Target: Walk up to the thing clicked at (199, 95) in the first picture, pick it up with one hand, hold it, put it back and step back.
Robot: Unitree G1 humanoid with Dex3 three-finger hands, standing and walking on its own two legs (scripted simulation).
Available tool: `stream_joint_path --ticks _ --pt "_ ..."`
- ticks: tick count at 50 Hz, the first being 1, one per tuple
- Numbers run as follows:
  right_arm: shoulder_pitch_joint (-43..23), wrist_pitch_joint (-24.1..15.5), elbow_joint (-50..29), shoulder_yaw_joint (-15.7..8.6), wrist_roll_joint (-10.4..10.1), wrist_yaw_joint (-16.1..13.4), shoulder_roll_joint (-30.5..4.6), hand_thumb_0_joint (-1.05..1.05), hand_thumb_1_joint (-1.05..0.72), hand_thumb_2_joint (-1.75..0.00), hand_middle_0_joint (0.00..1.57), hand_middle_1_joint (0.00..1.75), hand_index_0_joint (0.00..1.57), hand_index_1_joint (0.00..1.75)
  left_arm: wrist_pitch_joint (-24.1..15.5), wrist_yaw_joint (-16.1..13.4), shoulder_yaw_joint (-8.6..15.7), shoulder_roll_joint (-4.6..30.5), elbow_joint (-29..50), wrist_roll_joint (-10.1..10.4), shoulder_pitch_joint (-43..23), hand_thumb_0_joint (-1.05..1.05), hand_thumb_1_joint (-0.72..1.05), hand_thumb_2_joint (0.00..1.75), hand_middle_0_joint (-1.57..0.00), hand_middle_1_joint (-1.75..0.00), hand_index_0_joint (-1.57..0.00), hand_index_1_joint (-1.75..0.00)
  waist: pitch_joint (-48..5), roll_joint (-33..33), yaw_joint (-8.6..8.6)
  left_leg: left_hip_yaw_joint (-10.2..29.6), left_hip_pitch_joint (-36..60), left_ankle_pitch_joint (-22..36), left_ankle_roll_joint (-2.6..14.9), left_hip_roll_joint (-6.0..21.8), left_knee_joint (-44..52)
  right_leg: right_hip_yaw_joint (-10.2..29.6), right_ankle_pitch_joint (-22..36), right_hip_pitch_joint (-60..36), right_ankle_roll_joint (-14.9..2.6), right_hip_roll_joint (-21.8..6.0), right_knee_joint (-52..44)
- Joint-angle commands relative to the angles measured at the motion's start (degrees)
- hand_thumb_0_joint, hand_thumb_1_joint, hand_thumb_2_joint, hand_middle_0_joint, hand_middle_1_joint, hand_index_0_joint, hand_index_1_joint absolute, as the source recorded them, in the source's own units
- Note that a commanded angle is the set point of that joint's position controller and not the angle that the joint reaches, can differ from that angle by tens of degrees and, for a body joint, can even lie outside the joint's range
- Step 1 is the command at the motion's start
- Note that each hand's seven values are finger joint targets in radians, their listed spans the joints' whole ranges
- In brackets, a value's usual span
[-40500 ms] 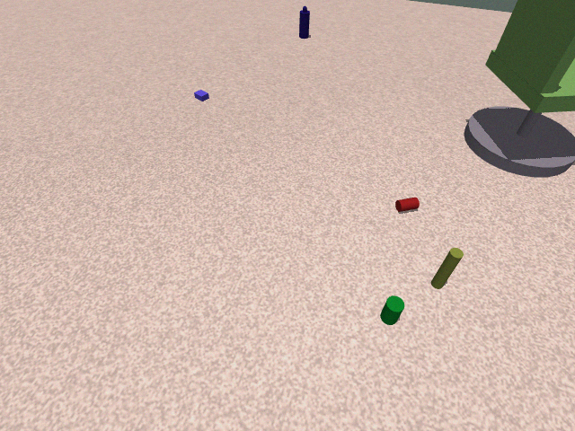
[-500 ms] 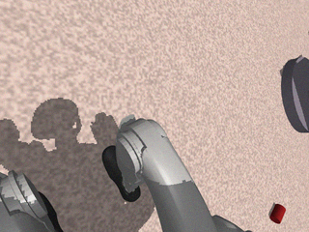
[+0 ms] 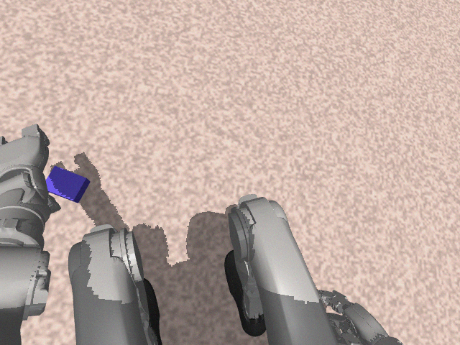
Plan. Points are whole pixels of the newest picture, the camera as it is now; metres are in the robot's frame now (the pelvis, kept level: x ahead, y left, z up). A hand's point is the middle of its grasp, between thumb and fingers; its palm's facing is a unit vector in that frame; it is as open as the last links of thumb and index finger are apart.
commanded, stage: withdraw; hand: left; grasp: from above
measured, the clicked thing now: (66, 184) +0.47 +0.28 -0.33
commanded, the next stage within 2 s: home in 0.20 s
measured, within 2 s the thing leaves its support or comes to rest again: neither
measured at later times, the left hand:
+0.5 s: hand (24, 168) +0.46 +0.30 -0.16, palm faces -0.35 -0.11 -0.93, open 13.6 cm
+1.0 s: hand out of the picture +0.30 +0.24 +0.06, palm faces -0.15 -0.78 -0.61, open 7.7 cm
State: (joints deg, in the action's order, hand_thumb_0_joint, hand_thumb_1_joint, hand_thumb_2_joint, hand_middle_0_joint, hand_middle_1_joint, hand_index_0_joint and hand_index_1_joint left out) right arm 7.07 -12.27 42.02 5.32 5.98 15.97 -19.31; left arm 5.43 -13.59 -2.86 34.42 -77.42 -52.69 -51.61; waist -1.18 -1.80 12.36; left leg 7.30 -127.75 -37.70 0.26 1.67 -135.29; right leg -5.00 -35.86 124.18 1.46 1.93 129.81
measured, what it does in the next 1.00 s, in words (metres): rises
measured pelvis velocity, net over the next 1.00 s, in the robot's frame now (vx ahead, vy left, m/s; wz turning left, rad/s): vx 0.02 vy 0.00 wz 0.10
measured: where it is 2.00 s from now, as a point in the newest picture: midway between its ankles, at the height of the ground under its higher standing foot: (201, 324)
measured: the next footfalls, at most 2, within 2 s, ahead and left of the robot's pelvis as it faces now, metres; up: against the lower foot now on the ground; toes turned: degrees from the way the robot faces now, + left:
none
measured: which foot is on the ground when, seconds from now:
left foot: down 0.00-1.00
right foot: down 0.00-1.00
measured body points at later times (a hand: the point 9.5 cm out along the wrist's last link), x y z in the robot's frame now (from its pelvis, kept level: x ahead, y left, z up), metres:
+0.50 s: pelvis +0.02 +0.00 +0.00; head +0.25 +0.08 +0.37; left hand +0.48 +0.30 -0.11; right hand +0.09 -0.27 -0.11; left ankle +0.09 +0.13 -0.31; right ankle +0.12 -0.12 -0.31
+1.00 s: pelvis +0.02 +0.00 +0.17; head +0.18 +0.03 +0.59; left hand +0.31 +0.28 +0.10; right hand +0.24 -0.24 +0.06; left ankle +0.09 +0.12 -0.31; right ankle +0.12 -0.12 -0.31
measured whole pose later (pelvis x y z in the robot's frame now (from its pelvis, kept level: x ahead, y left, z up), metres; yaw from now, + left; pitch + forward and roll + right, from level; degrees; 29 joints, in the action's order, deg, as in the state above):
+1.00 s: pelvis +0.02 +0.00 +0.17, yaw +6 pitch +30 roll -4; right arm 4.9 -3.4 33.9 -1.6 -1.7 -0.1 -15.0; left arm 5.8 -4.6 1.2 21.3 -22.4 -21.5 -6.9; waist -11.8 -1.1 2.6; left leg 3.9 -98.8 -36.2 -0.6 0.8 -104.4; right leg -2.7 -36.1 96.4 0.3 0.1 102.1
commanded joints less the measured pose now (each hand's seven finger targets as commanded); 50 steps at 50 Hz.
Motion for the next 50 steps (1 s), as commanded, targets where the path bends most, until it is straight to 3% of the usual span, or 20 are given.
stream_joint_path --ticks 1,4,8,12,15,18,21,26,29,30,31,32,35,36,40,44,46,47,48,50 --pt "9.9 1.8 -1.8 -3.6 -0.1 -4.7 -11.6 0.0 -0.9 -0.9 0.2 0.3 0.2 0.3 -10.0 -0.9 2.1 16.9 9.6 -7.4 -20.4 0.0 -0.53 1.01 -0.07 -1.02 -0.07 -1.02 -30.9 -6.9 2.26 -5.1 16.6 -3.0 0.68 -2.1 12.2 -0.6 -6.7 -18.6 -3.89 2.5 -16.0" --pt "11.0 3.5 -1.4 -3.3 0.0 -6.7 -11.9 0.0 -0.9 -0.9 0.2 0.3 0.2 0.3 -14.8 -2.4 4.6 20.8 8.0 -12.9 -19.5 0.0 -0.52 1.01 -0.07 -1.02 -0.07 -1.02 -34.1 -8.3 1.63 -4.9 17.8 1.7 0.85 -1.9 10.2 -0.7 -1.6 -17.8 -3.91 2.1 -13.8" --pt "11.5 5.8 -2.2 -2.7 0.4 -8.1 -11.8 0.0 -0.9 -0.9 0.2 0.3 0.2 0.3 -18.0 -5.7 6.2 20.9 6.8 -15.9 -16.6 0.0 -0.51 0.99 -0.07 -1.01 -0.08 -1.0 -35.6 -9.6 1.44 -4.4 20.2 5.7 1.05 -1.9 10.3 -2.6 4.5 -17.2 -3.49 1.6 -11.6" --pt "11.8 6.9 -2.3 -4.3 1.0 -9.0 -11.9 0.0 -0.9 -0.9 0.2 0.3 0.2 0.3 -19.0 -7.7 5.7 19.3 10.6 -16.3 -15.8 0.0 -0.48 0.97 -0.07 -0.99 -0.08 -0.97 -39.3 -16.0 0.69 -4.0 26.0 8.2 0.23 -1.5 11.5 -4.3 7.7 -14.5 -3.86 1.3 -9.5" --pt "12.4 7.6 -2.5 -6.3 0.9 -9.4 -12.2 0.0 -0.9 -0.89 0.2 0.3 0.2 0.3 -18.1 -8.7 6.8 20.0 18.2 -15.4 -16.2 0.0 -0.48 0.95 -0.06 -0.98 -0.08 -0.96 -47.1 -22.1 -0.58 -3.7 34.4 13.2 -0.53 -1.3 13.0 -5.2 11.7 -13.2 -4.01 0.8 -7.8" --pt "14.3 8.2 -2.3 -7.8 0.9 -9.5 -12.3 0.0 -0.88 -0.89 0.2 0.3 0.2 0.3 -16.3 -9.7 7.8 20.3 22.2 -14.8 -16.1 0.0 -0.34 0.9 -0.25 -0.74 -0.22 -0.72 -50.3 -22.2 -0.2 -3.7 37.1 16.0 -0.4 -1.1 13.8 -4.9 14.4 -14.6 -3.92 0.5 -8.6" --pt "15.1 8.5 -2.8 -8.9 0.4 -9.6 -12.2 0.0 -0.89 -0.9 0.2 0.3 0.2 0.3 -14.1 -9.6 9.4 20.8 25.2 -11.8 -15.4 0.0 -0.32 0.79 -0.22 -0.59 -0.2 -0.61 -50.9 -21.2 -1.44 -3.8 37.3 15.0 -0.11 -0.9 15.8 -4.2 14.0 -15.6 -4.19 0.2 -10.5" --pt "15.2 9.2 -3.8 -10.4 -1.7 -9.4 -10.6 0.0 -0.89 -0.9 0.2 0.3 0.2 0.3 -9.4 -5.2 8.7 14.5 27.5 -3.5 -6.2 0.0 -0.01 0.83 -0.22 -0.53 -0.2 -0.54 -52.2 -19.5 -5.37 -3.8 38.1 11.9 0.43 -1.3 22.3 -3.0 11.5 -19.4 -4.23 0.2 -15.1" --pt "13.5 10.0 -6.4 -10.6 -3.3 -9.6 -10.0 0.0 -0.89 -0.9 0.2 0.3 0.2 0.3 -6.5 -0.4 9.3 11.9 29.9 3.2 4.6 0.0 0.21 0.93 -0.23 -0.54 -0.22 -0.55 -49.7 -11.7 -7.04 -4.6 34.2 10.0 1.71 -1.7 24.9 -2.0 10.7 -26.0 -3.7 0.7 -19.8" --pt "12.7 10.2 -6.7 -10.4 -3.9 -9.8 -9.4 0.0 -0.89 -0.9 0.2 0.3 0.2 0.3 -5.3 1.7 6.9 7.2 28.7 5.8 10.1 0.0 0.29 0.99 -0.24 -0.56 -0.23 -0.58 -45.5 -8.6 -6.22 -4.4 32.0 8.1 2.1 -1.9 26.3 -1.8 9.8 -26.1 -3.44 0.6 -21.4" --pt "11.8 10.5 -7.9 -10.4 -4.3 -10.0 -9.3 0.0 -0.89 -0.9 0.2 0.3 0.2 0.3 -4.7 3.6 6.0 5.9 31.6 7.9 13.3 0.0 0.37 1.0 -0.24 -0.54 -0.23 -0.56 -43.1 -5.9 -6.27 -4.2 30.8 6.5 2.32 -1.8 27.9 -1.7 8.7 -27.4 -3.19 0.9 -23.0" --pt "11.2 10.7 -8.2 -10.4 -4.7 -10.2 -8.7 0.0 -0.89 -0.9 0.2 0.3 0.2 0.3 -4.0 5.6 4.9 5.0 34.2 10.1 14.8 0.0 0.43 0.98 -0.24 -0.51 -0.22 -0.53 -41.5 -3.8 -6.09 -4.4 29.5 4.9 2.65 -1.7 29.2 -1.2 7.6 -29.6 -2.96 1.1 -24.9" --pt "9.4 10.7 -10.5 -10.4 -5.6 -11.6 -8.1 0.0 -0.9 -0.9 0.2 0.3 0.2 0.3 -3.2 9.2 6.8 5.1 45.8 17.8 17.5 0.0 0.65 0.95 -0.22 -0.42 -0.21 -0.42 -42.4 0.3 -6.95 -4.4 31.3 4.8 3.01 -1.6 31.5 -0.2 8.1 -35.9 -2.54 0.6 -29.2" --pt "8.5 10.3 -11.2 -10.3 -5.8 -12.0 -7.3 0.0 -0.9 -0.9 0.2 0.3 0.2 0.3 -3.4 10.0 5.4 2.9 48.6 19.8 19.0 0.0 0.73 0.96 -0.22 -0.4 -0.22 -0.41 -41.7 1.2 -6.36 -4.7 31.3 4.4 3.13 -1.5 32.4 0.2 7.8 -37.5 -2.32 0.6 -30.6" --pt "6.1 8.5 -12.2 -10.6 -6.6 -14.0 -5.5 0.0 -0.9 -0.9 0.2 0.3 0.2 0.3 -5.6 9.6 9.0 3.4 60.3 25.5 21.1 0.0 0.9 0.9 -0.2 -0.3 -0.2 -0.3 -42.3 -1.7 -7.59 -5.8 37.3 3.5 2.97 -1.7 36.0 2.5 6.5 -41.1 -2.61 0.0 -35.5" --pt "3.7 7.4 -12.4 -10.2 -7.4 -16.0 -4.9 0.0 -0.9 -0.9 0.2 0.3 0.2 0.3 -5.0 7.2 9.5 -0.1 63.4 27.3 28.3 0.0 0.9 0.9 -0.2 -0.3 -0.2 -0.3 -39.0 -7.4 -8.5 -4.0 46.0 1.1 1.72 -1.0 43.9 2.5 4.6 -40.5 -3.09 -0.5 -38.0" --pt "3.0 7.0 -13.4 -10.4 -7.7 -16.7 -4.7 0.0 -0.9 -0.9 0.2 0.3 0.2 0.3 -3.2 6.7 9.7 -1.6 66.1 29.1 32.5 0.0 0.9 0.9 -0.2 -0.3 -0.2 -0.3 -40.7 -8.3 -9.33 -3.9 51.5 2.0 1.41 -1.0 47.2 2.4 5.3 -43.4 -3.18 -0.5 -40.7" --pt "2.8 6.9 -13.7 -10.6 -7.9 -17.1 -4.9 0.0 -0.9 -0.9 0.2 0.3 0.2 0.3 -1.9 6.6 9.6 -2.7 66.8 31.2 34.8 0.0 0.9 0.9 -0.2 -0.3 -0.2 -0.3 -40.5 -6.8 -8.94 -3.4 53.0 1.4 1.5 -1.0 48.7 2.3 4.9 -44.7 -3.03 -0.6 -42.4" --pt "2.2 6.6 -13.7 -10.4 -8.0 -17.4 -4.5 0.0 -0.9 -0.9 0.2 0.3 0.2 0.3 -0.6 7.2 6.7 -5.9 66.9 32.8 37.3 0.0 0.9 0.9 -0.2 -0.3 -0.2 -0.3 -38.3 -6.4 -8.08 -3.1 54.0 1.5 1.37 -0.9 50.6 2.1 4.9 -45.4 -2.98 -0.5 -43.8" --pt "1.6 6.0 -14.5 -10.2 -8.1 -18.3 -4.3 0.0 -0.9 -0.9 0.2 0.3 0.2 0.3 1.6 7.8 7.6 -5.9 69.6 37.2 38.9 0.0 0.9 0.9 -0.2 -0.3 -0.2 -0.3 -37.9 -4.2 -7.65 -3.0 56.6 0.8 1.79 -1.0 52.5 2.4 4.1 -49.2 -2.63 -0.5 -47.9"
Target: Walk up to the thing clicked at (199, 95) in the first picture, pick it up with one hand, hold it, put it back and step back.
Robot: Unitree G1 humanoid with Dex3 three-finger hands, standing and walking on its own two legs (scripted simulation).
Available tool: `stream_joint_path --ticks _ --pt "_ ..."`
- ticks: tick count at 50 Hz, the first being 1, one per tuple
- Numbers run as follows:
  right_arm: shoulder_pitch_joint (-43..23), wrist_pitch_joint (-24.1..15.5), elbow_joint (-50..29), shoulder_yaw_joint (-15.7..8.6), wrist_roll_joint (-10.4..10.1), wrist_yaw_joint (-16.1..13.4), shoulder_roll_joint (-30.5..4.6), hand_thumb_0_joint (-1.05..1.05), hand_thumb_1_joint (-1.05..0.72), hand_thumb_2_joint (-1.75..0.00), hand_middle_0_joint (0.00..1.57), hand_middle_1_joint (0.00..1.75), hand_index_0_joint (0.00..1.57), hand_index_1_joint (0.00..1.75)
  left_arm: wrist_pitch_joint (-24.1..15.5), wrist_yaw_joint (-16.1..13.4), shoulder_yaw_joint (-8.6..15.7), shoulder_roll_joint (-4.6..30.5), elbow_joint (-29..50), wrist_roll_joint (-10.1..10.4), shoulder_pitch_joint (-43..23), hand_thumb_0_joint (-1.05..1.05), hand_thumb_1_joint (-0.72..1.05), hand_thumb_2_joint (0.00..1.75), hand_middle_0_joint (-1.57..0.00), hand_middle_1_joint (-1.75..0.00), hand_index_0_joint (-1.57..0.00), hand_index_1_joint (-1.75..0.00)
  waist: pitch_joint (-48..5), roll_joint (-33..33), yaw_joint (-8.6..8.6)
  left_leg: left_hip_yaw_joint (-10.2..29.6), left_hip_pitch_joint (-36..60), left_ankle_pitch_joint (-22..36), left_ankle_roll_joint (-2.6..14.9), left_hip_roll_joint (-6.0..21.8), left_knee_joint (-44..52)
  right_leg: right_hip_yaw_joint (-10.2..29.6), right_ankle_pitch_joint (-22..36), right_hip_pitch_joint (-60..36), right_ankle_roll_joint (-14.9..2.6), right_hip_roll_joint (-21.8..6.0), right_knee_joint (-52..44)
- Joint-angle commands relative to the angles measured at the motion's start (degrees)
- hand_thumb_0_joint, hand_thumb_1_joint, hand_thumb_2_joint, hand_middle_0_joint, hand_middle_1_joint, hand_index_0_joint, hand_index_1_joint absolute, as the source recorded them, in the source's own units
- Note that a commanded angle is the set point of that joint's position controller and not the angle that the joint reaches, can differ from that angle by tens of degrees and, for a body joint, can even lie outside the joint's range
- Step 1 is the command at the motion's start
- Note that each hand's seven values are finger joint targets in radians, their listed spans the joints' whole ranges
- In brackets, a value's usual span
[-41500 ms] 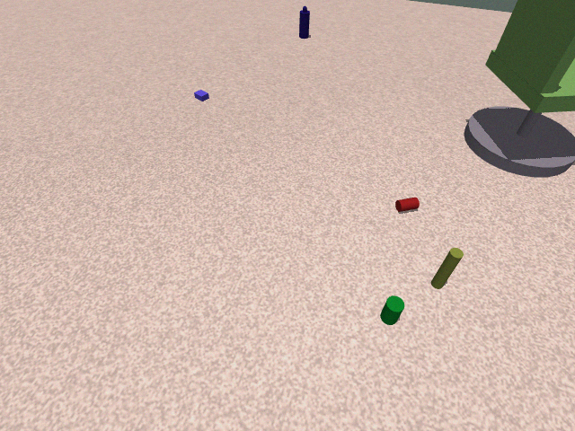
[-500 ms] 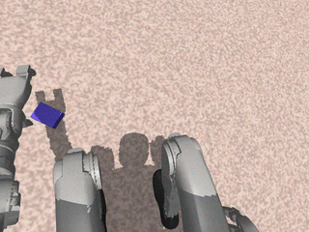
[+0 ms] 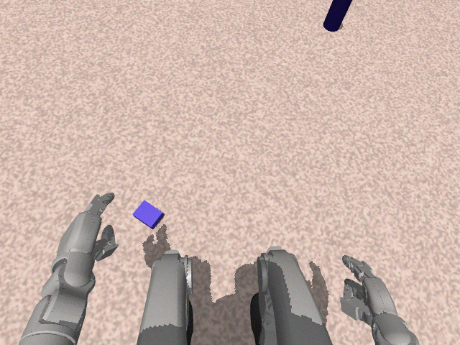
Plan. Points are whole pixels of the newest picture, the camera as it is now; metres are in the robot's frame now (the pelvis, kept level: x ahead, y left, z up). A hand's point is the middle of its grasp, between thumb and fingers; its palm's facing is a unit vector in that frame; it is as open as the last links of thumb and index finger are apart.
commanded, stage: home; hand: left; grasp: from above
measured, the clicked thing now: (148, 214) +0.48 +0.24 -0.50
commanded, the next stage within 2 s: none
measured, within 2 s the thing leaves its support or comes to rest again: neither
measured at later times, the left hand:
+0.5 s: hand (61, 262) +0.25 +0.19 +0.11, palm faces +0.10 -0.97 -0.21, open 7.4 cm
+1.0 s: hand (30, 284) +0.23 +0.19 +0.15, palm faces +0.10 -0.98 -0.18, open 7.4 cm
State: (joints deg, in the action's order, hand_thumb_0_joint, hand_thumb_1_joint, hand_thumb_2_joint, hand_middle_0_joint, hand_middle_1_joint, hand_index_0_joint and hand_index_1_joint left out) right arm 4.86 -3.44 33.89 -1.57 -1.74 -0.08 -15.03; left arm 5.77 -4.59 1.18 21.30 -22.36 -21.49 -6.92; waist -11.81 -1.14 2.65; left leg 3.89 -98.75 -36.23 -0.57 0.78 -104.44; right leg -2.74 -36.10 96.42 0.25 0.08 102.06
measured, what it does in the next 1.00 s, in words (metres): rises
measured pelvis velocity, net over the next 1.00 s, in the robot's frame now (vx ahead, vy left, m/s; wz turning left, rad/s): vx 0.08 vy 0.01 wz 0.06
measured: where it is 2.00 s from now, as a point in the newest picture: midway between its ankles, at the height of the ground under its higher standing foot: outside the picture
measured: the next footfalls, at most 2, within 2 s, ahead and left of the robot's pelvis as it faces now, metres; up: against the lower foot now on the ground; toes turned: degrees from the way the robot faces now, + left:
none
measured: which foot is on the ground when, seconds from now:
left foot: down 0.00-1.00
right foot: down 0.00-1.00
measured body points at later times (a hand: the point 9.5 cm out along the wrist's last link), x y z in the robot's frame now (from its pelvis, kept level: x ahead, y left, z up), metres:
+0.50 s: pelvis +0.07 +0.00 +0.18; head +0.12 +0.02 +0.63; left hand +0.24 +0.24 +0.13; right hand +0.21 -0.23 +0.10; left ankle +0.08 +0.12 -0.48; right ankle +0.08 -0.12 -0.48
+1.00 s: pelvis +0.08 +0.01 +0.20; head +0.10 +0.02 +0.65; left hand +0.22 +0.25 +0.17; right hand +0.26 -0.23 +0.15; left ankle +0.08 +0.12 -0.48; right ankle +0.08 -0.12 -0.48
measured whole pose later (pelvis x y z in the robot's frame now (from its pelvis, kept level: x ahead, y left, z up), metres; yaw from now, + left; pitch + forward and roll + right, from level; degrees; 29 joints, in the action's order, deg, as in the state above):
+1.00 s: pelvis +0.08 +0.01 +0.20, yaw +3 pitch +10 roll -3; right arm 16.1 -13.9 29.5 2.1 -0.5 -10.1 -12.7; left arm 25.4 -0.8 1.7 12.9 6.9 3.2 28.7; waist -9.0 -1.8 2.1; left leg 3.1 -39.2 -27.8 0.0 0.8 -57.0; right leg -2.8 -27.0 36.1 0.8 -0.1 53.2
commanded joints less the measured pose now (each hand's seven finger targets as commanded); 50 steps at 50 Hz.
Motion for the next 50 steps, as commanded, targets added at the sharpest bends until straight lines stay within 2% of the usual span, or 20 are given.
stream_joint_path --ticks 1,2,3,6,8,12,19,24,26,29,32,38,39,42,43,45,50 --pt "3.5 -3.1 -6.6 -3.2 -0.5 -2.6 -8.4 0.0 -0.9 -0.9 0.2 0.3 0.2 0.3 2.4 -0.7 2.9 6.0 14.8 8.0 -2.8 0.0 0.9 0.91 -0.2 -0.31 -0.2 -0.31 -25.6 -3.9 2.21 0.4 28.4 -1.1 2.63 -0.2 23.2 0.3 3.6 -22.9 -1.34 1.3 -22.0" --pt "2.9 -3.4 -7.0 -3.0 -0.6 -2.9 -8.1 0.0 -0.9 -0.9 0.2 0.3 0.2 0.3 3.4 -0.4 2.4 5.6 16.6 9.8 -0.8 0.0 0.9 0.91 -0.2 -0.3 -0.2 -0.3 -24.8 -3.8 1.96 0.5 29.8 -1.1 2.54 -0.2 24.8 0.4 3.4 -24.4 -1.33 1.4 -23.5" --pt "2.4 -3.8 -7.9 -2.7 -0.7 -3.3 -8.1 0.0 -0.9 -0.9 0.2 0.3 0.2 0.3 4.2 -0.3 3.3 6.3 19.0 11.5 0.0 0.0 0.9 0.91 -0.2 -0.3 -0.2 -0.3 -25.2 -4.4 1.32 0.8 31.7 -1.7 2.51 -0.2 26.4 0.7 3.0 -26.3 -1.32 1.4 -24.8" --pt "2.3 -4.7 -8.4 -1.7 -0.9 -4.4 -6.9 0.0 -0.9 -0.9 0.2 0.3 0.2 0.3 6.5 -0.5 3.2 5.0 20.8 15.2 4.0 0.0 0.9 0.9 -0.2 -0.3 -0.2 -0.3 -21.8 -2.7 2.09 0.4 34.8 0.7 2.44 -0.4 29.7 1.1 4.5 -31.5 -1.19 1.5 -29.6" --pt "3.0 -5.3 -8.3 -1.0 -0.9 -5.1 -6.0 0.0 -0.9 -0.9 0.2 0.3 0.2 0.3 7.7 -0.8 3.7 3.9 21.1 17.1 7.1 0.0 0.9 0.9 -0.2 -0.3 -0.2 -0.3 -18.0 -2.3 2.13 0.1 36.6 2.0 2.39 -0.4 32.4 1.6 5.2 -34.4 -1.22 1.5 -32.9" --pt "5.2 -6.2 -8.9 -0.1 -1.0 -6.6 -5.5 0.0 -0.9 -0.9 0.2 0.3 0.2 0.3 10.0 -1.0 4.2 1.5 23.4 19.9 12.8 0.0 0.9 0.9 -0.2 -0.3 -0.2 -0.3 -14.7 -4.0 1.8 1.0 44.1 6.5 1.83 -0.2 38.6 1.1 8.7 -39.3 -1.36 1.4 -37.5" --pt "8.6 -7.6 -10.9 1.2 -0.7 -9.1 -4.4 0.0 -0.9 -0.9 0.2 0.3 0.2 0.3 14.3 -0.7 5.2 -1.8 31.6 24.7 23.6 0.0 0.9 0.9 -0.2 -0.3 -0.2 -0.3 -12.6 -4.6 1.11 0.0 56.1 18.9 1.34 -0.6 46.9 0.2 19.1 -52.5 -1.09 1.5 -46.6" --pt "10.4 -8.8 -12.0 1.2 -0.1 -10.4 -3.9 0.0 -0.9 -0.9 0.2 0.3 0.2 0.3 16.4 0.0 4.9 -2.9 37.9 25.7 31.1 0.0 0.9 0.9 -0.2 -0.3 -0.2 -0.3 -9.6 -4.7 0.75 -0.9 62.8 25.7 1.15 -0.6 51.5 -0.5 24.7 -59.2 -1.09 1.8 -51.8" --pt "10.6 -9.2 -12.0 1.1 0.2 -10.7 -3.8 0.0 -0.9 -0.9 0.2 0.3 0.2 0.3 16.9 0.3 4.1 -3.6 37.9 25.3 33.9 0.0 0.9 0.9 -0.2 -0.3 -0.2 -0.3 -7.2 -3.3 1.13 -0.7 63.5 25.9 1.22 -0.6 52.9 -0.8 24.9 -60.0 -1.05 2.0 -53.5" --pt "10.5 -10.1 -12.6 1.0 0.5 -11.1 -3.6 0.0 -0.9 -0.9 0.2 0.3 0.2 0.3 17.3 1.0 4.0 -3.9 39.3 25.1 36.1 0.0 0.9 0.9 -0.2 -0.3 -0.2 -0.3 -4.9 -1.6 0.74 -0.5 64.1 25.1 1.54 -0.7 54.4 -0.9 24.2 -61.4 -0.89 1.9 -55.4" --pt "10.2 -11.0 -13.1 0.9 0.8 -11.3 -4.0 0.0 -0.9 -0.9 0.2 0.3 0.2 0.3 17.7 1.8 3.7 -4.0 39.8 25.3 36.8 0.0 0.9 0.9 -0.2 -0.3 -0.2 -0.3 -2.6 0.4 0.81 -0.6 64.3 23.9 1.88 -0.8 55.6 -1.3 23.2 -62.2 -0.59 2.0 -56.9" --pt "9.5 -12.7 -13.0 0.3 1.1 -11.4 -4.8 0.0 -0.9 -0.9 0.2 0.3 0.2 0.3 17.4 3.2 3.7 -3.4 39.0 24.6 34.1 0.0 0.9 0.9 -0.2 -0.3 -0.2 -0.3 0.1 -0.7 1.03 -1.1 65.2 21.7 1.67 -0.6 56.9 -1.5 20.4 -60.8 -0.53 1.7 -57.3" --pt "9.3 -12.8 -13.0 0.4 1.2 -11.4 -4.7 0.0 -0.9 -0.9 0.2 0.3 0.2 0.3 17.1 3.3 4.0 -2.9 39.6 24.5 33.6 0.0 0.9 0.9 -0.2 -0.3 -0.2 -0.3 0.3 -0.8 0.53 -0.9 64.6 21.1 1.71 -0.8 56.9 -1.4 20.0 -61.0 -0.42 1.6 -57.4" --pt "9.3 -13.3 -13.1 0.3 1.4 -11.1 -4.7 0.0 -0.9 -0.9 0.2 0.3 0.2 0.3 16.9 3.5 4.5 -2.8 40.5 24.4 33.3 0.0 0.9 0.9 -0.2 -0.3 -0.2 -0.3 -1.5 -3.0 0.38 -1.2 66.1 21.5 1.44 -0.8 56.9 -1.2 20.3 -61.7 -0.68 1.5 -56.9" --pt "9.1 -13.5 -12.9 0.2 1.4 -11.1 -4.8 0.0 -0.9 -0.9 0.2 0.3 0.2 0.3 16.8 3.5 4.0 -2.8 40.9 24.2 33.3 0.0 0.9 0.9 -0.2 -0.3 -0.2 -0.3 -2.1 -3.0 0.17 -0.9 66.3 22.4 1.33 -0.7 57.1 -1.3 20.9 -62.0 -0.71 1.6 -56.6" --pt "8.6 -13.5 -13.0 0.3 1.4 -11.0 -4.9 0.0 -0.9 -0.9 0.2 0.3 0.2 0.3 16.8 3.4 4.2 -2.5 40.0 24.0 34.0 0.0 0.88 0.89 -0.2 -0.3 -0.2 -0.3 -1.0 -3.2 -0.12 -0.9 66.3 21.7 1.29 -0.6 57.3 -1.4 20.2 -61.5 -0.67 1.7 -56.6" --pt "8.7 -13.5 -12.6 0.4 1.4 -10.9 -4.8 0.0 -0.9 -0.9 0.2 0.3 0.2 0.3 16.5 3.2 3.9 -2.9 40.2 24.1 34.4 0.0 0.87 0.88 -0.2 -0.29 -0.2 -0.29 -2.2 -3.7 -0.11 -0.7 66.8 22.6 1.18 -0.5 57.3 -1.2 20.9 -62.0 -0.88 1.7 -56.1"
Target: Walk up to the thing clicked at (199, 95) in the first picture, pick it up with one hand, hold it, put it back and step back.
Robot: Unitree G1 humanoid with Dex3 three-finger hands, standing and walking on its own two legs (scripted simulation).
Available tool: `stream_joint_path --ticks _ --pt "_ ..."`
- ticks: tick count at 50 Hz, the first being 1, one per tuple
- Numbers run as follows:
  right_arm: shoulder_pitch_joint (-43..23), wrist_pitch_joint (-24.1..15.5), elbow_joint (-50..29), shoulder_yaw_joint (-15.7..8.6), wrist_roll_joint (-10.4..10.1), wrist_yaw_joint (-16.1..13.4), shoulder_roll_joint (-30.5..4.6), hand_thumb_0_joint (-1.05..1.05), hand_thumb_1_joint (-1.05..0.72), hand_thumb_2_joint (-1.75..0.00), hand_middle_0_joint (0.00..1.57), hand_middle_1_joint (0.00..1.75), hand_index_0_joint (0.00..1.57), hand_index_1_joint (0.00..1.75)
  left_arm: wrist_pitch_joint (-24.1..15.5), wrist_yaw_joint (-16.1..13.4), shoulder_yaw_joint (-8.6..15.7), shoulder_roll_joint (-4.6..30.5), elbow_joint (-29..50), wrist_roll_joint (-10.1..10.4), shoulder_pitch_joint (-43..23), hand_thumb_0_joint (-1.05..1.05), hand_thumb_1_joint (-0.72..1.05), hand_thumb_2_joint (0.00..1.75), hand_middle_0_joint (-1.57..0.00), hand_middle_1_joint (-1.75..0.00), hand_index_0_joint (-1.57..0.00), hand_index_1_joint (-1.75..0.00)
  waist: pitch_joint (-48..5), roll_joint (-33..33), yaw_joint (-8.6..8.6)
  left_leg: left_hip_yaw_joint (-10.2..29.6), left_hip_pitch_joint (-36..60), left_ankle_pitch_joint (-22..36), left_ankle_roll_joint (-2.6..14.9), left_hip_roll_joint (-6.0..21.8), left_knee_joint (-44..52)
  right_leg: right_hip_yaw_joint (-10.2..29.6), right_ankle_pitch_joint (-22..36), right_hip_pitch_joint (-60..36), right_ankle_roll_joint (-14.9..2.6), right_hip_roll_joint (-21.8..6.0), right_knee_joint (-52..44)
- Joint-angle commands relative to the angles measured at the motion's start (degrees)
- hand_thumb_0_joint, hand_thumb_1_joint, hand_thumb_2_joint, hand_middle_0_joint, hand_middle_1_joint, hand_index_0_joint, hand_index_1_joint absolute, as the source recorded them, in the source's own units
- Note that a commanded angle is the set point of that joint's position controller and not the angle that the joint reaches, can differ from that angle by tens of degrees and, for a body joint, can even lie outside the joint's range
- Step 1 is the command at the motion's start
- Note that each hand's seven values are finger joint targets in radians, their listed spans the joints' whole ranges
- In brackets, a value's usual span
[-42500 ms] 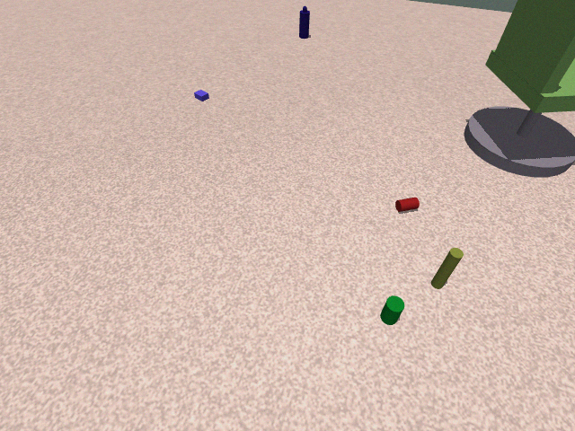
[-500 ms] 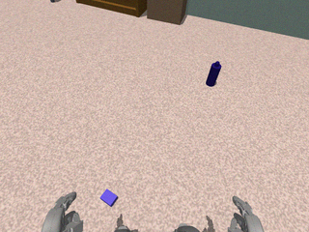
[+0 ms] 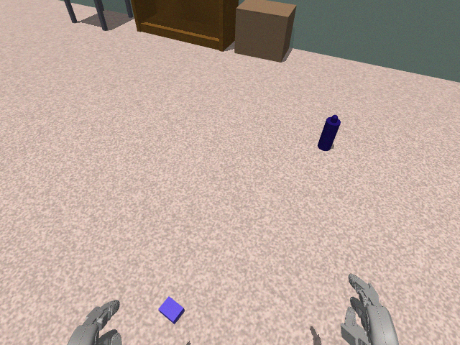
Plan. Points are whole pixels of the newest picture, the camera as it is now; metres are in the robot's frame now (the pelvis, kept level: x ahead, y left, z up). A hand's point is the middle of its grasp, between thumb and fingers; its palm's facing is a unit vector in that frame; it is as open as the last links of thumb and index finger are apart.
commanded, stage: home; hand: left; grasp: from above
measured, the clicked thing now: (171, 310) +0.41 +0.21 -0.70
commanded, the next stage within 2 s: stand in 1.66 s
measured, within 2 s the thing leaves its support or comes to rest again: neither
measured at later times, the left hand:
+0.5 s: hand out of the picture +0.16 +0.17 -0.05, palm faces +0.04 -0.98 -0.19, open 7.4 cm
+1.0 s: hand out of the picture +0.16 +0.18 -0.05, palm faces +0.04 -0.98 -0.20, open 7.4 cm
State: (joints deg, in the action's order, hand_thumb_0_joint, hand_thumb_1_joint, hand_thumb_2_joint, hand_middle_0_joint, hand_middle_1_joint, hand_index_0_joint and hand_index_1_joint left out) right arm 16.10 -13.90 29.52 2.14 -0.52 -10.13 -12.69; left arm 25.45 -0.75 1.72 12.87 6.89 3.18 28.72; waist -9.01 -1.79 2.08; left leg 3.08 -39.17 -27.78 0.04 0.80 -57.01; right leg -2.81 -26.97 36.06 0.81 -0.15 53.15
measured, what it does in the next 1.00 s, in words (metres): stands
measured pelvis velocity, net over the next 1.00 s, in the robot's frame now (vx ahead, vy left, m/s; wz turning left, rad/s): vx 0.00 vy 0.00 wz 0.00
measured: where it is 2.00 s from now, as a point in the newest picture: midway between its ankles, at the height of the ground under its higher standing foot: outside the picture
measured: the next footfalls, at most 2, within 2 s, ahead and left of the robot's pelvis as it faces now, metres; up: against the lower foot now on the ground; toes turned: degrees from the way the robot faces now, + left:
none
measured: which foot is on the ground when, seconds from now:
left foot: down 0.00-1.00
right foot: down 0.00-1.00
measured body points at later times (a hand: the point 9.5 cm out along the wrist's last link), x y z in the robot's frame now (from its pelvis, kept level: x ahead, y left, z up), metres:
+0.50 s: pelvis +0.00 +0.00 +0.00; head +0.01 +0.00 +0.45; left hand +0.15 +0.22 -0.03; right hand +0.15 -0.25 -0.07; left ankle +0.01 +0.11 -0.68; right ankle +0.00 -0.13 -0.68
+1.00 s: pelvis +0.00 +0.00 +0.00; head +0.02 +0.00 +0.45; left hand +0.15 +0.23 -0.03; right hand +0.15 -0.25 -0.07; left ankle +0.01 +0.11 -0.68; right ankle +0.00 -0.13 -0.68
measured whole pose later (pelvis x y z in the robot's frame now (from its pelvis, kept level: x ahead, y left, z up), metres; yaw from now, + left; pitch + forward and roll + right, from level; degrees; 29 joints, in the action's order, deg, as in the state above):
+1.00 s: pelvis +0.00 +0.00 +0.00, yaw +0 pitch +10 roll -2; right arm 17.2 -14.0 30.8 2.1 -0.6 -10.4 -12.6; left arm 25.4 -1.0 1.5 13.5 7.8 3.5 29.1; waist -9.0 -2.2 2.0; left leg 3.0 -39.9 -28.1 -0.2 1.0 -57.8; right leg -2.6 -27.4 37.0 0.6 0.1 54.4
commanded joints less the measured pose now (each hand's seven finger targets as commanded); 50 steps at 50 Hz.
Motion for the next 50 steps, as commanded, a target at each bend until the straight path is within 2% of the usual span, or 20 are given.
stream_joint_path --ticks 1,8,18,22,23,28,30,31,32,33,34,36,37,39,41,44,46,47,50 --pt "-2.8 -3.0 -8.1 -3.3 0.2 -0.9 -7.2 0.0 -0.9 -0.9 0.2 0.3 0.2 0.3 -3.2 -0.7 3.2 5.5 10.7 -0.5 -1.3 0.0 0.86 0.88 -0.2 -0.29 -0.2 -0.29 -5.0 -2.8 0.46 0.5 7.2 14.3 0.48 -0.4 10.1 -1.3 11.6 -1.4 -1.45 2.0 -7.2" --pt "-2.7 -3.1 -8.4 -3.2 0.2 -1.0 -7.2 0.0 -0.9 -0.9 0.2 0.3 0.2 0.3 -3.3 -0.8 3.8 5.8 10.7 -0.2 -1.4 0.0 0.89 0.9 -0.2 -0.3 -0.2 -0.3 -4.7 0.1 0.27 -0.1 6.0 13.5 0.97 -0.7 9.0 -1.0 11.7 -2.0 -1.09 1.8 -7.7" --pt "-2.5 -3.4 -7.9 -3.3 0.2 -1.3 -7.2 0.0 -0.9 -0.9 0.2 0.3 0.2 0.3 -3.2 -0.7 3.9 6.1 10.5 -0.3 -1.9 0.0 0.9 0.9 -0.2 -0.3 -0.2 -0.3 -4.8 -1.0 0.23 -0.4 5.7 12.1 0.94 -0.8 9.0 -0.5 10.7 -1.7 -1.07 1.6 -7.9" --pt "-2.7 -3.6 -8.0 -3.3 0.1 -1.3 -7.1 0.0 -0.9 -0.9 0.2 0.3 0.2 0.3 -3.0 -0.6 3.5 5.6 10.1 -0.2 -1.2 0.0 0.9 0.9 -0.2 -0.3 -0.2 -0.3 -4.6 0.4 0.34 -0.6 5.3 11.8 1.11 -0.9 8.6 -0.3 10.8 -1.8 -0.9 1.4 -8.4" --pt "-2.7 -3.5 -7.8 -3.4 0.1 -1.3 -7.2 0.0 -0.9 -0.9 0.2 0.3 0.2 0.3 -3.1 -0.6 4.1 6.3 11.1 -0.2 -1.7 0.0 0.9 0.9 -0.2 -0.3 -0.2 -0.3 -4.8 -0.3 -0.09 -0.6 5.4 12.1 1.03 -0.9 8.8 -0.4 10.8 -2.1 -0.98 1.5 -8.2" --pt "-2.8 -3.6 -7.8 -3.4 0.2 -1.3 -7.1 0.0 -0.9 -0.9 0.2 0.3 0.2 0.3 -2.7 -0.6 3.2 5.4 9.7 -0.5 -1.3 0.0 0.9 0.9 -0.2 -0.3 -0.2 -0.3 -3.8 -0.5 0.6 -0.8 5.0 10.6 1.09 -1.0 8.9 -0.2 9.8 -1.1 -0.88 1.4 -8.4" --pt "-2.5 -3.6 -7.8 -3.5 0.1 -1.3 -7.4 0.0 -0.9 -0.9 0.2 0.3 0.2 0.3 -2.9 -0.6 4.3 6.9 12.0 -0.3 -2.2 0.0 0.9 0.9 -0.2 -0.3 -0.2 -0.3 -4.3 -1.1 0.16 -0.9 5.5 10.6 1.03 -0.9 8.9 -0.3 9.5 -1.3 -0.95 1.4 -8.5" --pt "-2.8 -3.5 -7.6 -3.4 0.0 -1.3 -7.4 0.0 -0.9 -0.9 0.2 0.3 0.2 0.3 -3.0 -0.6 4.0 7.2 12.2 -0.4 -2.3 0.0 0.9 0.9 -0.2 -0.3 -0.2 -0.3 -3.6 -0.8 0.1 -0.7 5.2 10.3 1.01 -0.8 9.1 -0.5 9.1 -1.4 -0.92 1.5 -8.5" --pt "-3.2 -3.5 -8.0 -3.3 0.0 -1.3 -7.0 0.0 -0.9 -0.9 0.2 0.3 0.2 0.3 -2.6 -0.5 2.7 5.2 8.9 -0.6 -0.5 0.0 0.9 0.9 -0.2 -0.3 -0.2 -0.3 -2.7 -0.1 0.41 -0.7 4.4 9.6 1.08 -0.9 8.9 -0.3 8.7 -0.7 -0.86 1.4 -8.7" --pt "-3.1 -3.7 -8.2 -3.3 0.1 -1.2 -7.4 0.0 -0.9 -0.9 0.2 0.3 0.2 0.3 -3.3 -0.6 4.7 7.9 14.1 -0.1 -3.8 0.0 0.9 0.9 -0.2 -0.3 -0.2 -0.3 -3.6 -0.7 0.09 -0.6 4.7 9.1 1.15 -0.9 9.2 -0.4 8.2 -1.4 -0.86 1.4 -8.6" --pt "-3.2 -3.8 -8.0 -3.4 0.1 -1.3 -7.4 0.0 -0.9 -0.9 0.2 0.3 0.2 0.3 -2.9 -0.8 3.8 6.7 11.4 -0.4 -2.1 0.0 0.9 0.9 -0.2 -0.3 -0.2 -0.3 -3.4 -1.1 0.15 -0.6 4.8 8.8 1.0 -0.8 9.5 -0.5 7.9 -0.9 -0.94 1.5 -8.4" --pt "-2.8 -3.6 -8.0 -3.4 0.0 -1.3 -7.4 0.0 -0.9 -0.9 0.2 0.3 0.2 0.3 -3.0 -0.7 3.4 6.5 11.9 -0.3 -1.8 0.0 0.9 0.9 -0.2 -0.3 -0.2 -0.3 -4.5 -1.1 0.37 -0.4 5.3 10.0 0.96 -0.7 9.3 -0.5 8.8 -1.1 -1.08 1.6 -8.1" --pt "-2.7 -3.6 -7.6 -3.2 0.2 -1.2 -7.1 0.0 -0.9 -0.9 0.2 0.3 0.2 0.3 -2.7 -0.6 2.4 5.2 10.1 -0.4 -0.8 0.0 0.9 0.9 -0.2 -0.3 -0.2 -0.3 -3.3 -1.2 0.44 -0.2 5.0 9.5 0.9 -0.7 9.4 -0.6 8.5 -0.4 -1.0 1.6 -8.1" --pt "-2.8 -3.7 -8.0 -3.4 0.1 -1.2 -7.3 0.0 -0.9 -0.9 0.2 0.3 0.2 0.3 -2.7 -0.7 3.6 6.3 12.2 -0.2 -1.9 0.0 0.9 0.9 -0.2 -0.3 -0.2 -0.3 -4.2 -1.9 0.13 -0.1 5.1 9.5 0.79 -0.6 9.5 -0.7 8.3 -0.7 -1.07 1.6 -7.8" --pt "-2.8 -3.5 -7.7 -3.3 0.1 -1.2 -7.1 0.0 -0.9 -0.9 0.2 0.3 0.2 0.3 -2.6 -0.6 3.3 5.8 10.1 -0.2 0.4 0.0 0.9 0.9 -0.2 -0.3 -0.2 -0.3 -4.4 -1.3 -0.07 -0.1 5.3 11.1 0.8 -0.6 9.0 -0.8 9.5 -1.0 -1.12 1.7 -7.7" --pt "-2.8 -3.6 -8.4 -3.5 0.1 -1.3 -7.4 0.0 -0.9 -0.9 0.2 0.3 0.2 0.3 -2.9 -0.8 4.1 6.9 12.1 -0.1 -1.2 0.0 0.9 0.9 -0.2 -0.3 -0.2 -0.3 -5.3 0.0 0.22 -0.6 5.3 13.0 1.02 -0.8 8.0 -0.5 11.7 -2.0 -0.92 1.5 -7.6" --pt "-2.7 -3.4 -8.2 -3.5 0.2 -1.3 -7.3 0.0 -0.9 -0.9 0.2 0.3 0.2 0.3 -3.1 -0.8 3.7 6.7 12.1 -0.2 -1.4 0.0 0.9 0.9 -0.2 -0.3 -0.2 -0.3 -5.7 -0.5 0.4 -0.5 5.3 12.7 0.98 -0.8 8.1 -0.5 11.5 -1.8 -1.0 1.5 -7.6" --pt "-2.9 -3.4 -8.0 -3.4 0.1 -1.3 -7.5 0.0 -0.9 -0.9 0.2 0.3 0.2 0.3 -3.0 -0.8 3.6 6.8 11.5 -0.2 -1.5 0.0 0.9 0.9 -0.2 -0.3 -0.2 -0.3 -3.6 0.0 0.29 -0.3 4.5 11.2 1.06 -0.7 8.6 -0.5 10.0 -1.1 -0.95 1.6 -7.8" --pt "-2.7 -3.4 -8.2 -3.5 0.1 -1.2 -7.4 0.0 -0.9 -0.9 0.2 0.3 0.2 0.3 -3.3 -0.8 3.7 6.6 12.2 -0.2 -0.9 0.0 0.9 0.9 -0.2 -0.3 -0.2 -0.3 -6.1 -2.0 0.01 0.1 6.1 14.0 0.62 -0.5 8.8 -0.8 11.8 -1.8 -1.33 1.7 -6.6"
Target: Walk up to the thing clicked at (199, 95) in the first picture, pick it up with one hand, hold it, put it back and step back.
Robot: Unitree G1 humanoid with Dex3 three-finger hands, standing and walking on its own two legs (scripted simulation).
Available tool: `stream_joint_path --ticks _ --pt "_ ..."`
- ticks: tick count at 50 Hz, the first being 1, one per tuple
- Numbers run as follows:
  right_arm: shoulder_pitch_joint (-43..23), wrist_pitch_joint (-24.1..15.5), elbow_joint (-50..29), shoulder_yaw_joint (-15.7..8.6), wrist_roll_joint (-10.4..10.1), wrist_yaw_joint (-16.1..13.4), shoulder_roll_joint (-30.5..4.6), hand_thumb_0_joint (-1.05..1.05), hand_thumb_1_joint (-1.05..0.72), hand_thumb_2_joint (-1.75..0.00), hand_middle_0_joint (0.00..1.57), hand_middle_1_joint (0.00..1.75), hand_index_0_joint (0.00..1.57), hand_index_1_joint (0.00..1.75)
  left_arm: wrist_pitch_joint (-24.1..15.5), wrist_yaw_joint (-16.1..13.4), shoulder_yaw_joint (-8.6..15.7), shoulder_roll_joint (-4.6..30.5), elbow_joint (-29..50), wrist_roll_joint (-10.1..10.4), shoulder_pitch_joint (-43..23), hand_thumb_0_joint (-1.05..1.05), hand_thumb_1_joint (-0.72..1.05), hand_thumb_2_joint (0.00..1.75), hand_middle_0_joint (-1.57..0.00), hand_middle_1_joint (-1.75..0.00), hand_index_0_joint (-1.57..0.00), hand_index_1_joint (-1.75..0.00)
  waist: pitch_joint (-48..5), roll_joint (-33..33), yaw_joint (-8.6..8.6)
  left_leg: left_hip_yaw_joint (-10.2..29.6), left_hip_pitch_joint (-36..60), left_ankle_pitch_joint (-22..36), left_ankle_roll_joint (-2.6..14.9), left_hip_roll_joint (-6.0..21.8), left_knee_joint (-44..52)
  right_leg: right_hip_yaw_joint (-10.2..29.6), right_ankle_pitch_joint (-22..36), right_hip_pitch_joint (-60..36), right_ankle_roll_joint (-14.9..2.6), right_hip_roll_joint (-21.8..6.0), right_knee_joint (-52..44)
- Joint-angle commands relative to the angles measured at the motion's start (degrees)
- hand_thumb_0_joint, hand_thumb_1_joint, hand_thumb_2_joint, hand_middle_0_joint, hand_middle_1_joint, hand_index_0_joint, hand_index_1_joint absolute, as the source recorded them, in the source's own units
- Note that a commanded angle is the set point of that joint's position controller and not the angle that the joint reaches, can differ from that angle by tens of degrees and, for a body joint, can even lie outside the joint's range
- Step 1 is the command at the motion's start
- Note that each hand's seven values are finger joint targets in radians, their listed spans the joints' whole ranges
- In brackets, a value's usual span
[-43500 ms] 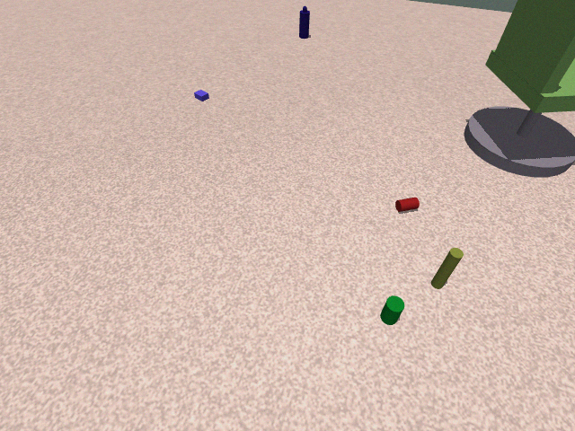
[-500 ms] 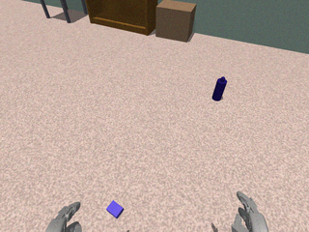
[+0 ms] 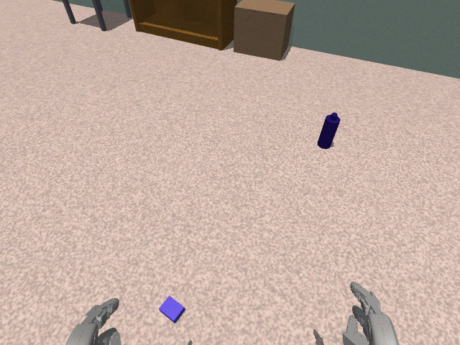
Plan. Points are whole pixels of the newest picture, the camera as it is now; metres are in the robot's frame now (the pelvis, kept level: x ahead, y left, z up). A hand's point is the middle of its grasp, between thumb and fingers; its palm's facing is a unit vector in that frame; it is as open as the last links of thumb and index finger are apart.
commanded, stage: home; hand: left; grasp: from above
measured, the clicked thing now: (172, 309) +0.41 +0.22 -0.70
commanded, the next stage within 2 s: stand in 0.66 s
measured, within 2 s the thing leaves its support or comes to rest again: neither
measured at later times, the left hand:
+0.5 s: hand out of the picture +0.16 +0.18 -0.04, palm faces +0.04 -0.98 -0.20, open 7.4 cm
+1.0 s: hand out of the picture +0.12 +0.23 -0.10, palm faces +0.02 -0.94 -0.33, open 7.4 cm
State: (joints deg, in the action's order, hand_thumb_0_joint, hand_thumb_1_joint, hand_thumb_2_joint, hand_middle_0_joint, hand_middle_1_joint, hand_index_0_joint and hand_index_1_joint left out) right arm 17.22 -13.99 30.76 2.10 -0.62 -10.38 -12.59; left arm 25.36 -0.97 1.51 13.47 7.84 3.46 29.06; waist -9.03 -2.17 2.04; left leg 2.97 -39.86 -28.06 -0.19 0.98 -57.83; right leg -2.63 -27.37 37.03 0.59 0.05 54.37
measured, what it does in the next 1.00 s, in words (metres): stands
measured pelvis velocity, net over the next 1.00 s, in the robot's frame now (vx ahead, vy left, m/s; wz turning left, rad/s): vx -0.01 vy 0.00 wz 0.00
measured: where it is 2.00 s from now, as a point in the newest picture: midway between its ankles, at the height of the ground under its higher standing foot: outside the picture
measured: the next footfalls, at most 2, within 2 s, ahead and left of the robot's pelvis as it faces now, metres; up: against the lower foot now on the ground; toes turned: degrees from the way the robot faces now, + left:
none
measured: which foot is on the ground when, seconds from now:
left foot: down 0.00-1.00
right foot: down 0.00-1.00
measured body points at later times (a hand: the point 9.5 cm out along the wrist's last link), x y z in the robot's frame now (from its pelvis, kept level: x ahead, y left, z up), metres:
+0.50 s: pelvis +0.00 +0.00 +0.00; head +0.02 +0.01 +0.45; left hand +0.16 +0.23 -0.03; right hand +0.16 -0.25 -0.06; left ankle +0.01 +0.12 -0.68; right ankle +0.00 -0.13 -0.68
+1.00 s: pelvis -0.01 +0.00 +0.03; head +0.02 +0.01 +0.48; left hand +0.12 +0.28 -0.07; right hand +0.11 -0.27 -0.09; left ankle +0.01 +0.12 -0.68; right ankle +0.00 -0.13 -0.68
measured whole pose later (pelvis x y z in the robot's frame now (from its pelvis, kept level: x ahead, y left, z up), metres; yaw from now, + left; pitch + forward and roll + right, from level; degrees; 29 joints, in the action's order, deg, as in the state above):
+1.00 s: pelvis -0.01 +0.00 +0.03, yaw +0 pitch +1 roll +0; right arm 10.8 -2.6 47.8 -1.5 3.2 -0.6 -16.4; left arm 4.1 -1.4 2.0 16.9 -34.8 -2.6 13.3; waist 1.6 1.0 -1.4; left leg 0.7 -24.2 -22.2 0.6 -1.1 -45.0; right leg -0.5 -23.3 23.4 1.0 -2.1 45.4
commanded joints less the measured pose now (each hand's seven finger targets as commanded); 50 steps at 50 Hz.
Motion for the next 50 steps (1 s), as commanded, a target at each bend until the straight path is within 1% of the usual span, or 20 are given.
stream_joint_path --ticks 1,6,7,11,14,17,21,22,24,33,37,38,39,40,41,43,44,46,48,50 --pt "-3.8 -3.1 -9.0 -3.4 0.2 -0.9 -7.4 0.0 -0.9 -0.9 0.2 0.3 0.2 0.3 -3.0 -0.6 3.3 5.4 10.2 -0.5 -0.8 0.0 0.9 0.9 -0.2 -0.3 -0.2 -0.3 -4.4 -1.0 -0.08 0.2 6.1 13.1 0.92 -0.6 9.7 -1.0 11.2 -2.0 -1.02 1.6 -8.1" --pt "-3.2 -3.1 -9.4 -3.6 0.3 -0.8 -7.5 0.0 -0.9 -0.9 0.2 0.3 0.2 0.3 -2.8 -0.6 4.2 6.1 10.8 -0.4 0.1 0.0 0.9 0.9 -0.2 -0.3 -0.2 -0.3 -6.7 -0.9 0.14 -0.3 6.8 17.1 0.97 -0.9 8.3 -0.8 15.4 -3.9 -0.94 1.3 -7.9" --pt "-3.5 -3.0 -9.2 -3.6 0.3 -0.8 -7.6 0.0 -0.9 -0.9 0.2 0.3 0.2 0.3 -2.9 -0.6 3.5 5.7 10.1 -0.5 -0.5 0.0 0.9 0.9 -0.2 -0.3 -0.2 -0.3 -4.7 0.0 0.42 0.0 6.3 16.0 0.94 -0.6 8.9 -1.1 14.0 -3.1 -0.93 1.6 -7.8" --pt "-3.9 -2.8 -9.4 -3.4 0.3 -0.7 -7.4 0.0 -0.9 -0.9 0.2 0.3 0.2 0.3 -2.9 -0.5 3.3 5.5 10.0 -0.5 -1.1 0.0 0.9 0.9 -0.2 -0.3 -0.2 -0.3 -3.6 -0.3 0.36 0.2 5.4 11.8 1.07 -0.7 9.6 -1.0 10.5 -2.0 -0.91 1.4 -8.7" --pt "-3.9 -2.7 -9.8 -3.5 0.2 -0.8 -7.4 0.0 -0.9 -0.9 0.2 0.3 0.2 0.3 -2.9 -0.7 4.1 6.1 10.9 -0.3 -0.6 0.0 0.9 0.9 -0.2 -0.3 -0.2 -0.3 -4.4 -0.7 0.02 -0.2 5.4 12.6 1.1 -0.8 9.3 -0.9 11.2 -2.7 -0.92 1.3 -8.6" --pt "-3.6 -2.9 -9.7 -3.5 0.2 -0.7 -7.5 0.0 -0.9 -0.9 0.2 0.3 0.2 0.3 -2.8 -0.6 3.5 5.9 11.3 -0.4 -0.6 0.0 0.9 0.9 -0.2 -0.3 -0.2 -0.3 -5.1 -1.2 0.25 -0.3 6.5 13.6 1.02 -0.8 9.0 -0.8 12.3 -2.7 -0.95 1.4 -8.3" --pt "-3.8 -2.8 -9.6 -3.4 0.2 -0.7 -7.4 0.0 -0.9 -0.9 0.2 0.3 0.2 0.3 -2.7 -0.7 3.8 5.9 11.3 -0.3 -1.4 0.0 0.9 0.9 -0.2 -0.3 -0.2 -0.3 -4.3 -1.1 0.37 -0.1 5.6 11.7 1.14 -0.8 9.4 -0.8 10.6 -2.5 -0.9 1.4 -8.6" --pt "-3.7 -2.8 -9.8 -3.5 0.3 -0.7 -7.4 0.0 -0.9 -0.9 0.2 0.3 0.2 0.3 -2.9 -0.8 4.0 6.1 11.5 -0.4 -1.3 0.0 0.9 0.9 -0.2 -0.3 -0.2 -0.3 -6.1 -1.5 0.45 -0.1 6.4 13.2 1.0 -0.8 9.2 -0.8 11.8 -2.7 -0.98 1.5 -8.1" --pt "-3.7 -2.5 -9.7 -3.6 0.1 -0.7 -7.7 0.0 -0.9 -0.9 0.2 0.3 0.2 0.3 -2.8 -0.7 3.6 6.0 11.3 -0.3 -0.7 0.0 0.9 0.9 -0.2 -0.3 -0.2 -0.3 -5.3 -1.4 0.48 0.1 6.5 14.3 0.96 -0.6 9.2 -1.0 12.5 -2.5 -1.03 1.5 -8.0" --pt "-4.1 -2.4 -10.0 -3.3 0.1 -0.8 -7.2 0.0 -0.9 -0.9 0.2 0.3 0.2 0.3 -2.7 -0.7 3.5 5.9 11.4 -0.2 -1.3 0.0 0.9 0.9 -0.2 -0.3 -0.2 -0.3 -3.6 -0.5 0.28 -0.2 4.7 10.3 1.28 -1.0 9.3 -0.8 9.5 -2.2 -0.81 1.3 -9.1" --pt "-3.8 -2.4 -10.2 -3.4 0.0 -0.8 -7.3 0.0 -0.9 -0.9 0.2 0.3 0.2 0.3 -2.5 -0.8 3.6 6.1 11.5 -0.4 -0.6 0.0 0.9 0.9 -0.2 -0.3 -0.2 -0.3 -5.1 -0.9 0.23 -0.3 5.6 12.2 1.2 -1.0 9.1 -0.7 11.1 -2.5 -0.97 1.3 -8.7" --pt "-8.5 3.6 4.6 -5.6 7.0 2.6 -13.0 0.0 -0.9 -0.9 0.2 0.3 0.2 0.3 -14.5 -2.8 3.7 10.3 -8.6 -7.3 -17.9 0.0 0.9 0.9 -0.2 -0.3 -0.2 -0.3 9.0 2.8 -4.2 2.2 7.2 21.4 3.55 1.4 13.9 4.1 10.4 -12.4 -2.66 -3.2 -11.9" --pt "-8.8 6.0 5.4 -6.7 6.9 4.4 -13.6 0.0 -0.9 -0.9 0.2 0.3 0.2 0.3 -18.5 -2.5 4.8 11.7 -19.3 -7.6 -13.0 0.0 0.9 0.9 -0.2 -0.3 -0.2 -0.3 4.3 6.4 -3.75 0.5 10.4 20.9 3.98 0.7 13.4 7.8 10.0 -14.0 -4.71 -4.2 -14.2" --pt "-8.2 7.1 5.3 -6.4 7.1 5.4 -13.4 0.0 -0.9 -0.9 0.2 0.3 0.2 0.3 -20.4 -2.1 4.7 12.1 -21.9 -7.8 -13.2 0.0 0.9 0.9 -0.2 -0.3 -0.2 -0.3 3.4 7.6 -2.67 0.3 12.5 19.9 4.07 0.5 14.0 9.9 10.4 -13.1 -5.43 -5.2 -14.8" --pt "-6.5 7.9 5.1 -6.4 7.2 6.1 -13.3 0.0 -0.9 -0.9 0.2 0.3 0.2 0.3 -21.5 -1.7 4.3 11.7 -23.4 -7.7 -14.3 0.0 0.9 0.9 -0.2 -0.3 -0.2 -0.3 5.0 5.1 -1.5 1.6 12.2 16.9 3.72 0.4 15.7 9.4 8.3 -11.2 -5.26 -4.3 -15.2" --pt "-6.9 8.3 7.4 -6.1 4.8 8.0 -12.6 0.0 -0.9 -0.9 0.2 0.3 0.2 0.3 -23.0 -1.1 3.6 11.7 -27.8 -7.2 -15.5 0.0 0.9 0.9 -0.2 -0.3 -0.2 -0.3 1.8 -0.5 -3.22 3.1 16.3 17.1 4.3 1.0 18.9 6.8 12.1 -16.7 -3.5 -4.3 -13.1" --pt "-8.1 8.6 8.4 -6.4 4.3 8.5 -12.7 0.0 -0.9 -0.9 0.2 0.3 0.2 0.3 -23.2 -1.0 3.7 11.6 -30.1 -6.8 -14.7 0.0 0.9 0.9 -0.2 -0.3 -0.2 -0.3 1.7 1.4 -4.17 2.5 18.1 18.8 4.08 1.2 19.3 6.9 13.3 -16.5 -3.45 -4.4 -13.8" --pt "-9.1 9.0 9.6 -6.7 3.8 9.1 -12.7 0.0 -0.9 -0.9 0.2 0.3 0.2 0.3 -23.7 -1.0 3.9 10.8 -34.6 -6.1 -15.5 0.0 0.9 0.9 -0.2 -0.3 -0.2 -0.3 1.1 1.4 -4.57 3.6 19.6 19.2 3.9 1.7 20.7 6.3 13.0 -17.2 -2.62 -4.2 -15.2" --pt "-9.6 9.7 11.9 -6.9 3.5 9.4 -12.4 0.0 -0.9 -0.9 0.2 0.3 0.2 0.3 -24.5 -1.2 3.7 10.9 -39.5 -6.3 -16.7 0.0 0.9 0.9 -0.2 -0.3 -0.2 -0.3 1.7 1.4 -4.27 3.8 20.3 19.1 3.66 1.7 21.7 6.2 14.6 -19.3 -2.45 -4.9 -17.5" --pt "-9.7 10.2 13.4 -7.0 3.5 9.4 -12.2 0.0 -0.9 -0.9 0.2 0.3 0.2 0.3 -25.5 -1.3 3.7 11.6 -42.8 -6.3 -17.8 0.0 0.9 0.9 -0.2 -0.3 -0.2 -0.3 1.5 3.1 -3.51 2.7 22.7 21.8 3.43 1.4 21.6 6.6 18.8 -20.9 -2.37 -5.5 -19.3"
